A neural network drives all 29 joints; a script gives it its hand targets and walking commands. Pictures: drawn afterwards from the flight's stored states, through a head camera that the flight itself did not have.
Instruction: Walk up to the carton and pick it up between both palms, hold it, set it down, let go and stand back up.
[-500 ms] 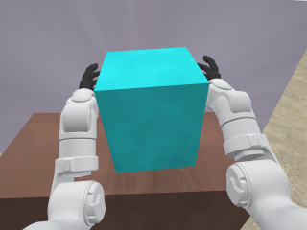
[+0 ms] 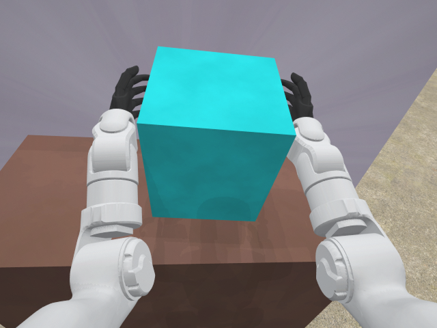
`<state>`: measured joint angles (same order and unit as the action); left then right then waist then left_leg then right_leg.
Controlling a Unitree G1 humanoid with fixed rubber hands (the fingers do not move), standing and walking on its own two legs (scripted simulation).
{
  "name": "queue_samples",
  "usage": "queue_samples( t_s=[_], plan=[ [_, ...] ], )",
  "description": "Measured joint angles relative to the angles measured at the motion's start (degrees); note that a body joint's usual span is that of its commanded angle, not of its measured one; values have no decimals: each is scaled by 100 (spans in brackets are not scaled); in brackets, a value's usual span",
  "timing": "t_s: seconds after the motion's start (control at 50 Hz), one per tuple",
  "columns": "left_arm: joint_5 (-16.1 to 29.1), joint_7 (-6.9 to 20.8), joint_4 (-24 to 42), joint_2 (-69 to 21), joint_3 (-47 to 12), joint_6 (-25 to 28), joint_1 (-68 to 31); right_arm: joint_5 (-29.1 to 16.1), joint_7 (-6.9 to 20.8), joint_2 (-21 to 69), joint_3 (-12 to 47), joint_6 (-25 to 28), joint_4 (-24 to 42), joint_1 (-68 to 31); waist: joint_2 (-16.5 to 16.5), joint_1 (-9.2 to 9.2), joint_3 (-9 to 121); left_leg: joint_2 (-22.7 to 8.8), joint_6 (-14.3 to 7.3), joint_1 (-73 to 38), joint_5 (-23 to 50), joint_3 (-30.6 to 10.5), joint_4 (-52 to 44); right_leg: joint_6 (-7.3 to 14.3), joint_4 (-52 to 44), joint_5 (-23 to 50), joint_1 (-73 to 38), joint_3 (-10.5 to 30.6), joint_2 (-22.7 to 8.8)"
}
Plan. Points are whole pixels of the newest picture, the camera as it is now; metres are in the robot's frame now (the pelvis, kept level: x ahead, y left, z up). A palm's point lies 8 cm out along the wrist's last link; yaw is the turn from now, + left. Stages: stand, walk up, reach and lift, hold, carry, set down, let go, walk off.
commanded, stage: set down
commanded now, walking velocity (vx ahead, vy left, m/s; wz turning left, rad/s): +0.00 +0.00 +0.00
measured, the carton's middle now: (210, 141) +0.42 +0.02 +0.17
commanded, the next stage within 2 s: none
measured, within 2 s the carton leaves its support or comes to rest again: neither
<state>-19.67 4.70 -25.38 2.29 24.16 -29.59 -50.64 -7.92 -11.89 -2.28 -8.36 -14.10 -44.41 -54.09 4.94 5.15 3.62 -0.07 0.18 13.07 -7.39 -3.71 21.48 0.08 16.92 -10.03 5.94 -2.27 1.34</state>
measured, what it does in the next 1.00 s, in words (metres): stands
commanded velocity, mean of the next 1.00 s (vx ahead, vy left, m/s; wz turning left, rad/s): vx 0.00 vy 0.00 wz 0.00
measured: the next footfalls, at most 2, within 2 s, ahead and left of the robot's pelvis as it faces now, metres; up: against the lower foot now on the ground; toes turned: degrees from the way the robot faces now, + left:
none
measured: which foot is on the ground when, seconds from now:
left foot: down 0.00-1.00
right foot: down 0.00-1.00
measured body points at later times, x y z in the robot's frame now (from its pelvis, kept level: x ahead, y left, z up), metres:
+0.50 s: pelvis +0.01 +0.00 +0.00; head -0.01 +0.05 +0.45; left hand +0.44 +0.17 +0.18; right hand +0.42 -0.14 +0.19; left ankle +0.05 +0.12 -0.75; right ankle -0.01 -0.11 -0.75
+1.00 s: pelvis +0.02 +0.00 +0.00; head +0.02 +0.04 +0.45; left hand +0.45 +0.15 +0.14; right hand +0.43 -0.15 +0.17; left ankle +0.05 +0.12 -0.75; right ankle -0.01 -0.11 -0.75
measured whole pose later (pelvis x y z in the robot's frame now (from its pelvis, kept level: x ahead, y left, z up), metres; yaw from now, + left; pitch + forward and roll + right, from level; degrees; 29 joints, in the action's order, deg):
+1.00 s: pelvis +0.02 +0.00 +0.00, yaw +0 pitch +0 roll -1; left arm -19.7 3.5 -37.6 1.0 22.9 -15.4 -45.6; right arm 0.1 -10.7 0.1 -11.6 -3.9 -44.5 -45.2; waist 4.6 4.1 1.2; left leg 0.0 0.2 12.6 -8.2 -3.7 20.6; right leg 0.1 15.5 -10.5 5.2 -2.3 1.3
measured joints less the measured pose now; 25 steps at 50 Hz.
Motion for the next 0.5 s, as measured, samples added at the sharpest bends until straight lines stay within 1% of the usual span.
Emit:
queue_samples(
  t_s=[0.08, 0.16, 0.36, 0.5],
  plan=[
    [0, 0, 8, -64, -8, 178, 142, -1, 0, 65, 0, 308, -2, 242, -16, -2, -91, 0, 3, -2, -31, 0, 0, 0, -56, 0, -29, 0, 0],
    [-1, -46, 48, -73, -169, 282, 319, -1, 15, 102, 0, 511, -4, 434, -29, -10, -96, 0, 6, -3, -60, 0, 0, 0, -104, -3, -51, 0, 1],
    [0, -70, 18, -128, -185, 422, 446, -1, 32, 125, 0, 669, -4, 579, -16, -75, -104, 0, 7, -7, -71, 0, 0, 0, -125, 2, -65, 0, 1],
    [0, -70, -279, -128, -183, 639, 448, 161, 21, 125, -1, 710, -5, 698, 52, -82, -108, 0, 4, -14, -70, 0, 0, 0, -126, 4, -72, 0, 1]
  ],
)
